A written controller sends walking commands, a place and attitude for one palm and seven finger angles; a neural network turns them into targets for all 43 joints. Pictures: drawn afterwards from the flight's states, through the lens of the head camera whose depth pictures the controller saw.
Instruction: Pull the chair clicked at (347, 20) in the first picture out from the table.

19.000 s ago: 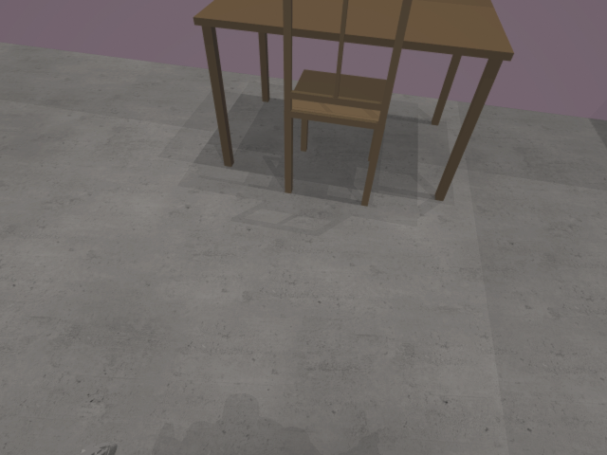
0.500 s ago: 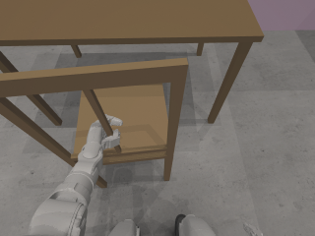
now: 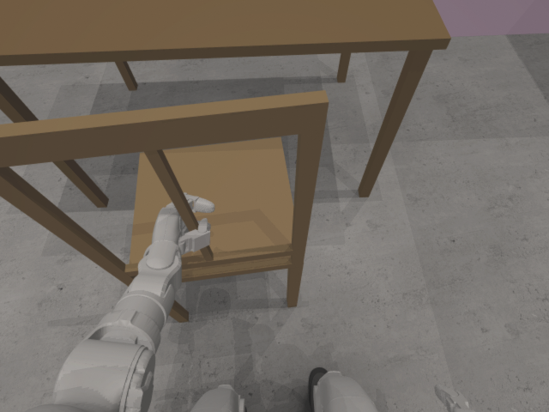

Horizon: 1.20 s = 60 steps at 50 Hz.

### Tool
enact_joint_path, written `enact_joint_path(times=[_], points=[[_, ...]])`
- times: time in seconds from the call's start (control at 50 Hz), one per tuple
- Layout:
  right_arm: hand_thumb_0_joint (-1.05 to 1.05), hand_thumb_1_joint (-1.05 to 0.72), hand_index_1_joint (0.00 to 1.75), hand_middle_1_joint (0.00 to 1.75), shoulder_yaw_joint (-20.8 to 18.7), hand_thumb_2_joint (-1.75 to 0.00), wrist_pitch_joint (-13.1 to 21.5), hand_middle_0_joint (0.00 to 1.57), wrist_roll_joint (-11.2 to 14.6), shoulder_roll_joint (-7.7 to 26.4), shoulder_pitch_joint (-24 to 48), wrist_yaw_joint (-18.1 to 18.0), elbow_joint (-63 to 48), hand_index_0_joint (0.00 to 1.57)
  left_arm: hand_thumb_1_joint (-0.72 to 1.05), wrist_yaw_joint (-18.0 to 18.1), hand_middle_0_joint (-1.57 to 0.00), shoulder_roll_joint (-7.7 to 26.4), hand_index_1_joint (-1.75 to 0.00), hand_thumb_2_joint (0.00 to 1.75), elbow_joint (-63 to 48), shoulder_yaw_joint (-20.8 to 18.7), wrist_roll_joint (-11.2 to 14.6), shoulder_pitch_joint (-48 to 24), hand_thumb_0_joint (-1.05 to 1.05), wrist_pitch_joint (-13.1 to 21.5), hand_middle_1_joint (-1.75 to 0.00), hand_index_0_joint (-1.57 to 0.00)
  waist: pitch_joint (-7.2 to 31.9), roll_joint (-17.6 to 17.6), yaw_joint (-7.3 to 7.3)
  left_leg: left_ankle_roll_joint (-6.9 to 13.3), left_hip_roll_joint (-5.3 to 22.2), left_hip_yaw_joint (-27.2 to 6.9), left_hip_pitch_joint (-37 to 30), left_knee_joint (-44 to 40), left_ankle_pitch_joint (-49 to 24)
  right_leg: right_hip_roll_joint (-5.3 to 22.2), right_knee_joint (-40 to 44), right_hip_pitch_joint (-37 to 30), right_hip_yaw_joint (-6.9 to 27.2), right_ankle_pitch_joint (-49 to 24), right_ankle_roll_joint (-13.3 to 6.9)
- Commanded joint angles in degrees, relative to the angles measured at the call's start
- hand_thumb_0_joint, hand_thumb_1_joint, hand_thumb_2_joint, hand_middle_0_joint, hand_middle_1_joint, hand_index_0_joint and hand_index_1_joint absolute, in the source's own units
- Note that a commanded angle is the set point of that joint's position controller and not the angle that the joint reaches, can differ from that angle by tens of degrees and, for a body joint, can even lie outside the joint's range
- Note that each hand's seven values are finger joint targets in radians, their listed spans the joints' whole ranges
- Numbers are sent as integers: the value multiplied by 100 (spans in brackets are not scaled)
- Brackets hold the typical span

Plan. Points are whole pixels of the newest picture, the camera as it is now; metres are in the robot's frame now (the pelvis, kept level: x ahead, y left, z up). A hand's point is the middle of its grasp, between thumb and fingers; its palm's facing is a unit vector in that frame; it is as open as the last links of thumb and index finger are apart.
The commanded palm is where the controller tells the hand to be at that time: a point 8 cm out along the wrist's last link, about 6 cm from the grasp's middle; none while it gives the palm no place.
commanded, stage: step backward, pulling the chair out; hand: left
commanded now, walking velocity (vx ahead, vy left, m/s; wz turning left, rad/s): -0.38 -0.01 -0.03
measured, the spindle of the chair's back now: (188, 217) +0.41 +0.13 -0.03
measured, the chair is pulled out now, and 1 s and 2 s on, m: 0.34 0.51 0.61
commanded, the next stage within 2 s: stop walking, hand still on the chair in 1.08 s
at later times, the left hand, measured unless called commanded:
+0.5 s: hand (198, 278) +0.31 +0.12 -0.05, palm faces -0.07 -0.98 -0.18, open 4.8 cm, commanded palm +0.30 +0.17 -0.05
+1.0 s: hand (192, 346) +0.21 +0.12 -0.05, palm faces -0.06 -0.98 -0.18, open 4.8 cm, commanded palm +0.21 +0.17 -0.05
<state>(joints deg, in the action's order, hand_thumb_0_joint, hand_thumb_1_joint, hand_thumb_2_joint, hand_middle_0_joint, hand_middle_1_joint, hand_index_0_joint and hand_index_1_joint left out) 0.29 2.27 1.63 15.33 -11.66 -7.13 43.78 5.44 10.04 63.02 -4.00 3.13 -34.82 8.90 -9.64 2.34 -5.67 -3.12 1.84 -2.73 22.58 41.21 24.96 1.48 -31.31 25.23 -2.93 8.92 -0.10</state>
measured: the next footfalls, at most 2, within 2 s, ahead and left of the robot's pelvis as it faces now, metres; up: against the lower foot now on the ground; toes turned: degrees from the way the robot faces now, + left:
left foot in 0.04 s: -0.02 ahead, +0.16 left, +0.00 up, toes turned -2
right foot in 0.22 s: -0.04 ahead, -0.11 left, +0.00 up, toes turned -5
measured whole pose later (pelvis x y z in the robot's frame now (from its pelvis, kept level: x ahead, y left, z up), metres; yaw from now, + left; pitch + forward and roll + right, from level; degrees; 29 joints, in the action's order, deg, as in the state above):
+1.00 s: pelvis -0.17 +0.02 +0.00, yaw -2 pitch +2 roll +1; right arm -0.6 1.1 1.1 15.7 -12.9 -7.5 43.5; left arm 5.3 9.4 61.2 -0.9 3.1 -32.8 8.8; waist -8.5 0.1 -3.6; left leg -1.9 1.5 -0.4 17.2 32.5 17.3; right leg 2.7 -33.0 25.3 -2.2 10.2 0.5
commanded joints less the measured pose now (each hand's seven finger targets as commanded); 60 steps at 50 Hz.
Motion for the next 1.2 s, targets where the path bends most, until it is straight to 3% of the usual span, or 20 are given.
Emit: enact_joint_path(times=[0.0, 0.08, 0.12, 0.18, 0.22, 0.26, 0.3, 0.34, 0.46, 0.5, 0.58, 0.64, 0.7, 0.76, 0.86, 0.96, 1.04, 1.08, 1.16, 1.18], points=[[0, -90, 30, 30, -248, -90, 21, 20, 7, 831, -480, -177, -462, 20, 90, 8, -50, 1007, -145, 90, -1214, 82, -28, -1318, 0, 184, -145, -50, 3043, -709, 273, 172, 473, -140, -884, -1359, -1783, 1219, 211, -1961, 660, -2646, -214], [0, -90, 30, 30, -246, -90, -112, 20, -117, 691, -207, -100, -826, 20, 90, -77, -50, 649, -145, 90, -1830, 337, -55, -1747, 0, 349, -145, -50, 2614, 1186, 326, 818, 1526, -813, -707, -1980, -3441, 157, -1166, -1265, 183, 464, 117], [0, -90, 30, 30, -267, -90, -70, 20, -167, 587, -371, 11, -730, 20, 90, -80, -50, 519, -145, 90, -1680, 342, -77, -1759, 0, 417, -145, -50, 2476, 1018, 355, 1043, 1740, -938, -1332, -1578, -4723, 100, -1195, -700, 280, 1420, 18], [0, -90, 30, 30, -345, -90, 53, 20, -153, 679, -685, 155, -496, 20, 90, -57, -50, 719, -145, 90, -1499, 205, -198, -1805, 0, 586, -145, -50, 2847, 641, 242, 758, 1469, -555, -2579, -636, -6238, 121, 222, -857, 339, -285, -20], [0, -90, 30, 30, -310, -90, 60, 20, -128, 659, -678, 172, -446, 20, 90, -48, -50, 784, -145, 90, -1452, 275, -285, -1886, 0, 674, -145, -50, 2939, 730, 195, 410, 1147, -142, -1990, -420, -5420, 460, 581, -1569, 534, -2366, -110], [0, -90, 30, 30, -414, -90, 95, 20, -5, 686, -628, 5, -432, 20, 90, 43, -50, 1250, -145, 90, -1211, -62, -189, -1755, 0, 685, -145, -50, 3303, -627, 185, 22, 499, 250, -844, 132, -2217, 1282, 399, -2707, 1212, -4783, -465], [0, -90, 30, 30, -332, -90, 127, 20, 10, 680, -329, -49, -486, 20, 90, 2, -50, 1330, -145, 90, -936, -89, -161, -1415, 0, 513, -145, -50, 3037, -528, 389, 11, 201, -181, -124, 657, 199, 1902, 501, -2388, 1492, -4371, -791], [0, -90, 30, 30, -231, -90, 142, 20, -48, 619, -267, -69, -421, 20, 90, -2, -50, 1206, -145, 90, -953, -93, -182, -1395, 0, 426, -145, -50, 2884, -753, 390, 12, 190, -309, -110, 446, 151, 1826, 441, -2139, 1178, -3730, -730], [0, -90, 30, 30, -331, -90, -2, 20, -21, 793, -425, -101, -628, 20, 90, -71, -50, 678, -145, 90, -1409, 280, -27, -1505, 0, 437, -145, -50, 2787, -201, 297, 578, 1199, -568, -1227, -1514, -3768, 219, -197, -1449, 316, -1130, 157], [0, -90, 30, 30, -270, -90, -25, 20, -182, 635, -269, -36, -691, 20, 90, -110, -50, 599, -145, 90, -1740, 359, -97, -1731, 0, 500, -145, -50, 2763, 1259, 284, 877, 1558, -999, -1292, -1695, -4651, 125, -985, -1091, 265, 489, 104], [0, -90, 30, 30, -356, -90, 28, 20, -187, 656, -600, 179, -579, 20, 90, -78, -50, 733, -145, 90, -1624, 170, -152, -1478, 0, 599, -145, -50, 2821, 1030, 250, 996, 1676, -968, -2419, -972, -6264, 2, -255, -685, 353, 849, -1], [0, -90, 30, 30, -357, -90, 60, 20, -152, 670, -528, 251, -546, 20, 90, -88, -50, 794, -145, 90, -1565, 203, -282, -1557, 0, 688, -145, -50, 2737, 1021, 232, 648, 1322, -515, -1973, -665, -5532, 181, 548, -1326, 424, -841, -47], [0, -90, 30, 30, -438, -90, 83, 20, 28, 651, -489, 76, -539, 20, 90, -3, -50, 1357, -145, 90, -1244, -111, -154, -1365, 0, 650, -145, -50, 3063, -597, 219, 51, 413, 187, -708, 159, -1459, 1319, 662, -2190, 1300, -3246, -462], [0, -90, 30, 30, -274, -90, 169, 20, -43, 581, -136, 10, -505, 20, 90, 16, -50, 1254, -145, 90, -964, -156, -189, -1215, 0, 519, -145, -50, 2763, -719, 441, 47, 107, -378, -1, 1192, 440, 1922, 778, -1834, 1403, -2586, -878], [0, -90, 30, 30, -216, -90, 160, 20, -28, 693, -428, -112, -344, 20, 90, -4, -50, 1016, -145, 90, -1071, 1, -47, -1276, 0, 395, -145, -50, 2819, -1049, 336, 120, 248, -12, -795, -1070, -788, 1345, 448, -1923, 818, -2370, -368], [0, -90, 30, 30, -247, -90, 37, 20, -150, 623, -294, -16, -620, 20, 90, -113, -50, 507, -145, 90, -1538, 390, -54, -1872, 0, 462, -145, -50, 2652, 1280, 343, 858, 1615, -973, -1412, -1703, -4492, 211, -925, -921, 267, 691, 88], [0, -90, 30, 30, -338, -90, 38, 20, -130, 689, -617, 173, -530, 20, 90, -134, -50, 551, -145, 90, -1332, 322, -101, -1691, 0, 470, -145, -50, 2562, 925, 322, 901, 1602, -870, -2478, -975, -5985, 67, -36, -607, 319, 704, 10], [0, -90, 30, 30, -335, -90, 56, 20, -90, 746, -639, 191, -491, 20, 90, -136, -50, 804, -145, 90, -1189, 197, -165, -1649, 0, 481, -145, -50, 2555, 739, 328, 662, 1343, -607, -2128, -681, -5465, 160, 633, -1240, 355, -680, -10], [0, -90, 30, 30, -367, -90, 136, 20, 99, 675, -460, 36, -535, 20, 90, -41, -50, 1270, -145, 90, -826, -78, -65, -1451, 0, 453, -145, -50, 2868, -882, 364, 68, 251, 112, -619, 250, -303, 1556, 855, -1929, 1457, -2271, -608], [0, -90, 30, 30, -354, -90, 95, 20, 46, 659, -411, 50, -807, 20, 90, -27, -50, 1425, -145, 90, -1756, -131, -39, -1067, 0, 452, -145, -50, 2929, -448, 465, 95, 146, -55, -589, 291, 214, 1749, 933, -1979, 1539, -1750, -780]])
